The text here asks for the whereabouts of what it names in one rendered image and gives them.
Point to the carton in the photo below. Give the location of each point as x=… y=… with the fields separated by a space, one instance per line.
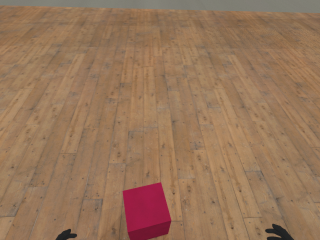
x=146 y=211

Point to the left robot hand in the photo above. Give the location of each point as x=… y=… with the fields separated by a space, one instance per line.
x=66 y=235

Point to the right robot hand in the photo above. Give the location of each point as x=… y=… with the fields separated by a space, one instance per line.
x=278 y=230

